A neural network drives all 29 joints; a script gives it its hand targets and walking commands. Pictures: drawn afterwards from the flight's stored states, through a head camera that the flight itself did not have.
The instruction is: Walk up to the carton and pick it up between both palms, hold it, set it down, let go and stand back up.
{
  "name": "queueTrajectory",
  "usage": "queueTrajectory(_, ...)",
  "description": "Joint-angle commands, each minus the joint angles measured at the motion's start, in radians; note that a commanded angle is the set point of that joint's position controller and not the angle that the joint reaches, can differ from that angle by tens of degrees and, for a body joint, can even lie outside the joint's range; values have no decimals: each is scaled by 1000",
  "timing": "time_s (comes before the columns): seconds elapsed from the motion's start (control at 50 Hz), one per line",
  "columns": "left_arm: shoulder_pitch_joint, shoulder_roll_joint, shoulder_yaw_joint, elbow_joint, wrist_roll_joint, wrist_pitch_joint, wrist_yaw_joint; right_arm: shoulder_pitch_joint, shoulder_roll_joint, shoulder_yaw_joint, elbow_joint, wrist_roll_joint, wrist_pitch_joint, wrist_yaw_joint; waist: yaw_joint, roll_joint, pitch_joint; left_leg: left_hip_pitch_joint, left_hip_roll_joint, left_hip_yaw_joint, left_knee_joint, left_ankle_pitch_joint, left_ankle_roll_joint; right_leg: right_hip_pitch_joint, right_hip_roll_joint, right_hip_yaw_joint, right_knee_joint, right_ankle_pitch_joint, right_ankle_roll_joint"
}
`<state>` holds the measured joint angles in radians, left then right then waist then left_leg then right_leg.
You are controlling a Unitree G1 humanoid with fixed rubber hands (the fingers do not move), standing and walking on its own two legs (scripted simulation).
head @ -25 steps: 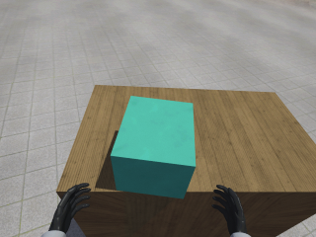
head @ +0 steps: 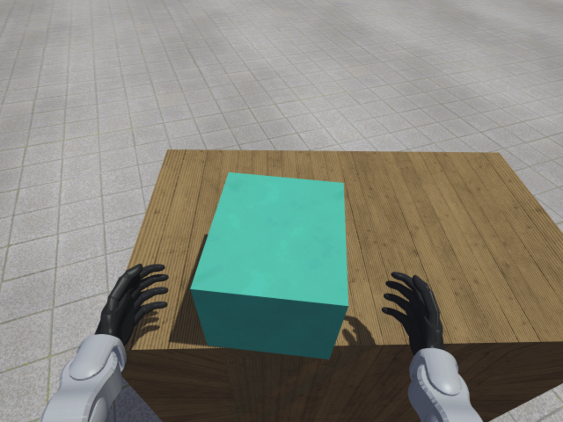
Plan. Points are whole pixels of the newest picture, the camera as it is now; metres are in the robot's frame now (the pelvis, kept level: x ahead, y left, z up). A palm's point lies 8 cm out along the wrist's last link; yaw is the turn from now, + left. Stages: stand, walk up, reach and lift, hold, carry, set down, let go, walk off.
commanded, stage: reach and lift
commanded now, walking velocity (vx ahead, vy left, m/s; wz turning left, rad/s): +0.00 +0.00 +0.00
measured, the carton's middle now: (277, 262) +0.40 +0.02 -0.03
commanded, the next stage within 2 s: none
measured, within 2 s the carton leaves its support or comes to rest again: neither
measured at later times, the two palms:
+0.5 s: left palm (135, 248) +0.34 +0.23 +0.08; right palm (427, 272) +0.32 -0.19 +0.07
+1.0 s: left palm (151, 194) +0.41 +0.21 +0.12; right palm (425, 220) +0.39 -0.19 +0.11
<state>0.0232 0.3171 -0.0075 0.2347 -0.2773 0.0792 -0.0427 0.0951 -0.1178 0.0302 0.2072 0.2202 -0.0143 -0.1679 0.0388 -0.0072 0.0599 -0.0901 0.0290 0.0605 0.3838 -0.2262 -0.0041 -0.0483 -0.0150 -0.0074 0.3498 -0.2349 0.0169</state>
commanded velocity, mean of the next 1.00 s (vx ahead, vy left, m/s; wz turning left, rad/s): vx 0.00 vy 0.00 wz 0.00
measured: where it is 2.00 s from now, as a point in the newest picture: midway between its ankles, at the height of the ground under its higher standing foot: outside the picture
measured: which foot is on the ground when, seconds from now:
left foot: down 0.00-1.00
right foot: down 0.00-1.00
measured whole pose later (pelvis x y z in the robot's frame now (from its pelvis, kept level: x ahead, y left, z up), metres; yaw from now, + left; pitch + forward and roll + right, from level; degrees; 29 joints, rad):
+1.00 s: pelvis -0.01 -0.01 +0.00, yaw +0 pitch +5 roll -1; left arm -0.78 0.36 0.07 0.82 -0.24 0.25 -0.02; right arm -0.68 -0.22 0.01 0.73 0.32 0.17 -0.18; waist -0.03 -0.02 -0.05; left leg -0.31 0.05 0.03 0.44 -0.21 -0.01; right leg -0.25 0.01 -0.01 0.37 -0.21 0.01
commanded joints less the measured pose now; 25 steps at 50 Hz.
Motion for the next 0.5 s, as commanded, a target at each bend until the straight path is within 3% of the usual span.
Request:
queueTrajectory(0.0, -318, 155, 107, -247, 11, -6, -5, -266, -90, -37, -254, 6, -24, -11, -14, 43, -262, 113, -26, -22, -11, 422, -39, 10, 20, 35, -36, 343, -6)
queueTrajectory(0.3, -639, 170, 178, -183, 47, 134, -7, -585, -154, -38, -186, 57, 46, -39, -27, 48, -390, 110, -32, -3, -1, 432, -34, 18, 35, 19, -11, 413, 12)
queueTrajectory(0.38, -739, 183, 185, -140, 49, 159, -4, -686, -171, -47, -145, 67, 69, -41, -30, 53, -425, 106, -31, 0, 1, 408, -31, -1, 41, 14, -11, 383, 11)
queueTrajectory(0.4, -846, 190, 173, -164, 29, 156, 11, -791, -207, -82, -165, 64, 72, -27, -24, 80, -475, 101, -21, 1, 8, 398, -47, -51, 51, 2, -10, 318, 4)
queueTrajectory(0.46, -892, 188, 141, -63, 4, 170, 32, -848, -224, -107, -129, 50, 105, -5, -46, 52, -495, 107, -13, -11, 18, 353, -38, -100, 54, -2, -17, 247, -5)
queueTrajectory(0.48, -962, 194, 141, -10, 13, 173, 33, -899, -223, -109, -68, 48, 123, -4, -48, 66, -491, 84, -16, -11, 12, 307, -37, -114, 50, -2, -19, 208, -4)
